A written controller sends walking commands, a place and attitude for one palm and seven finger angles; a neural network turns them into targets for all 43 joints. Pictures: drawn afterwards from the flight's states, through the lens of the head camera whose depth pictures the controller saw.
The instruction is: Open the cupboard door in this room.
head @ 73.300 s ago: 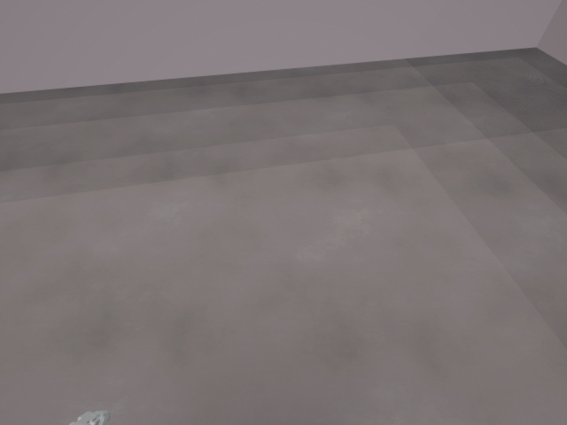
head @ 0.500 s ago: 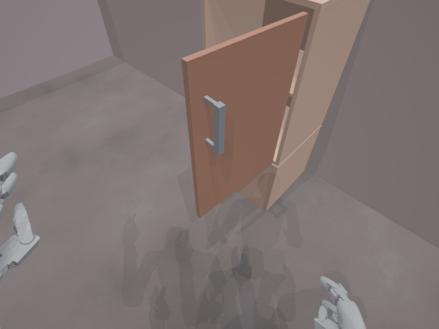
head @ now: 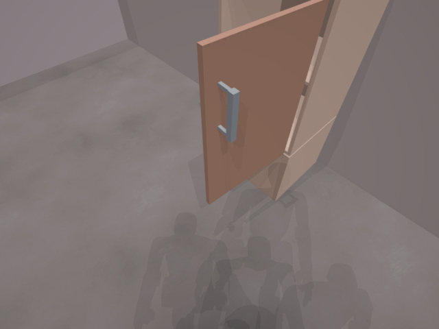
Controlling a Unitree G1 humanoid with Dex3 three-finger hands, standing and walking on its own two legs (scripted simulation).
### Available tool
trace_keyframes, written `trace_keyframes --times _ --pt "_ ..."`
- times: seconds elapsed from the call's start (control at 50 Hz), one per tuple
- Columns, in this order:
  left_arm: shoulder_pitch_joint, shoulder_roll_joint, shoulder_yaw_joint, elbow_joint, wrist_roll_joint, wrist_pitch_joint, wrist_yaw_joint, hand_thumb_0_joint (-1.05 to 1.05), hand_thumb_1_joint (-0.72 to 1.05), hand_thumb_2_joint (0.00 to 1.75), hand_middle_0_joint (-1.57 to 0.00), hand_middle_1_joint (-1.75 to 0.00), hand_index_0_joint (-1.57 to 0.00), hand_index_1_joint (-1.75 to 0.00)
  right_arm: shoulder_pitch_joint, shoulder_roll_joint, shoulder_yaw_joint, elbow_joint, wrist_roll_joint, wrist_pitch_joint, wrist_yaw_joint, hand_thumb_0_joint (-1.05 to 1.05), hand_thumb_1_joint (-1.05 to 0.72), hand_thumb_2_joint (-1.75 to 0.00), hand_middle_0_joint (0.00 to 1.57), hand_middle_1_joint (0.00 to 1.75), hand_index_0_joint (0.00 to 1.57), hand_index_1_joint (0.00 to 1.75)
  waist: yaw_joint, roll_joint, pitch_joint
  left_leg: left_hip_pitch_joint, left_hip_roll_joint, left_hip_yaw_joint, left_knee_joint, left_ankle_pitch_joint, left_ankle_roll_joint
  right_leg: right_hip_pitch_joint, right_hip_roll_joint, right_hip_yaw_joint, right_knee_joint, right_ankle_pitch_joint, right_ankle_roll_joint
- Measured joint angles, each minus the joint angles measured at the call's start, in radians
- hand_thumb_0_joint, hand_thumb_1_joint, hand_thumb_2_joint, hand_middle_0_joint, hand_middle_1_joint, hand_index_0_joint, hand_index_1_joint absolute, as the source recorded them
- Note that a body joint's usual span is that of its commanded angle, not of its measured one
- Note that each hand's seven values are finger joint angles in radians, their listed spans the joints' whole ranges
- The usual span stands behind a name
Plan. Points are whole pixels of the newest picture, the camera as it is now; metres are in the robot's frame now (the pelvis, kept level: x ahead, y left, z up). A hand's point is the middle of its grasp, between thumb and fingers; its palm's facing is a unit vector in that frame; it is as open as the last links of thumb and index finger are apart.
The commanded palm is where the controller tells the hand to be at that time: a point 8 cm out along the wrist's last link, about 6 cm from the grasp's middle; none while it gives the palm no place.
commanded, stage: let the arm hang, fingers relaxed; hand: left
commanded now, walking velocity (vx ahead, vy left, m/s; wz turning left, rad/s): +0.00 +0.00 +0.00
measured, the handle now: (226, 113) +0.57 +0.02 +0.05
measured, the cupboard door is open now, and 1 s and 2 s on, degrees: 85 85 85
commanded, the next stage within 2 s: look to check the result in 0.60 s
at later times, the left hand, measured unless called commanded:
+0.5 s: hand out of the picture +0.01 +0.16 -0.18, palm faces +0.02 -0.98 -0.19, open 7.3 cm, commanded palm none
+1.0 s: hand out of the picture +0.02 +0.16 -0.17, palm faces +0.02 -0.98 -0.19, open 7.4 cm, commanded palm none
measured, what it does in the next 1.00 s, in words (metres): stands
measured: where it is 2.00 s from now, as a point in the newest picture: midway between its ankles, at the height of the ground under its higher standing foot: outside the picture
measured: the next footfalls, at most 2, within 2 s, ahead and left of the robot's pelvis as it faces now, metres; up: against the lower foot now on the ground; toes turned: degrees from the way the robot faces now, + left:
none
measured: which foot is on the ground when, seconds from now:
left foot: down 0.00-1.00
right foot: down 0.00-1.00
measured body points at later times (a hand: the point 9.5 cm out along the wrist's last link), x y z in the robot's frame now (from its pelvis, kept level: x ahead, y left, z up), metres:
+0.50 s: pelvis +0.01 +0.00 +0.00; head +0.01 -0.01 +0.45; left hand +0.01 +0.21 -0.16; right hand -0.01 -0.20 -0.17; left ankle +0.04 +0.11 -0.74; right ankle +0.01 -0.11 -0.74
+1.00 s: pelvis +0.02 -0.01 +0.00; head +0.04 -0.02 +0.45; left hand +0.02 +0.21 -0.15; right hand +0.01 -0.22 -0.17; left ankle +0.04 +0.11 -0.74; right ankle +0.01 -0.11 -0.74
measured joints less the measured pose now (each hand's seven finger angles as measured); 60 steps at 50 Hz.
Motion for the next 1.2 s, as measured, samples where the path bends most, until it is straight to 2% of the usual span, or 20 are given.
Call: trace_keyframes --times 0.16,0.38,0.68,1.2 --pt "0.014 -0.027 0.002 0.039 -0.001 -0.008 0.012 0.01 0.92 0.9 -0.2 -0.29 -0.2 -0.3 0.012 0.042 0.0 0.023 0.002 -0.011 -0.004 0.01 -0.91 -0.9 0.2 0.3 0.2 0.3 -0.008 0.024 -0.016 0.019 -0.006 0.014 -0.01 0.0 0.004 0.004 -0.007 0.014 0.012 -0.008 0.004" --pt "-0.05 -0.074 0.004 0.0 0.004 -0.023 0.017 0.01 0.91 0.9 -0.2 -0.29 -0.2 -0.3 -0.015 0.061 -0.004 0.017 -0.003 -0.023 -0.006 0.0 -0.91 -0.9 0.2 0.3 0.2 0.3 -0.012 0.01 -0.045 0.026 -0.007 0.023 -0.009 -0.007 0.003 0.001 -0.01 0.023 0.03 -0.02 0.004" --pt "-0.056 -0.053 0.008 0.003 -0.001 -0.028 0.015 0.01 0.92 0.9 -0.2 -0.29 -0.2 -0.3 -0.027 0.029 -0.009 0.023 0.0 -0.027 -0.012 0.01 -0.91 -0.9 0.2 0.3 0.2 0.3 -0.012 0.003 -0.024 0.045 -0.002 0.019 -0.027 -0.011 -0.003 0.024 -0.003 0.02 0.004 -0.022 0.0" --pt "-0.066 -0.054 -0.001 0.014 -0.004 -0.035 0.014 0.0 0.91 0.9 -0.2 -0.29 -0.2 -0.3 -0.066 0.023 -0.001 0.039 0.002 -0.031 -0.014 0.01 -0.91 -0.9 0.2 0.3 0.2 0.3 -0.009 0.0 -0.02 0.091 0.005 0.017 -0.061 -0.019 -0.013 0.072 0.006 0.018 -0.036 -0.027 -0.006"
